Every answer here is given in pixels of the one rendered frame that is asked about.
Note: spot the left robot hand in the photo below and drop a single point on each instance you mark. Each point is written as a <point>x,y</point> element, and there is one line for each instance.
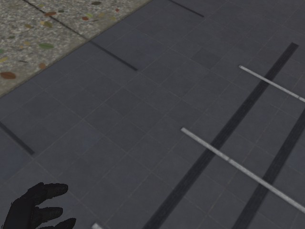
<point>24,214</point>

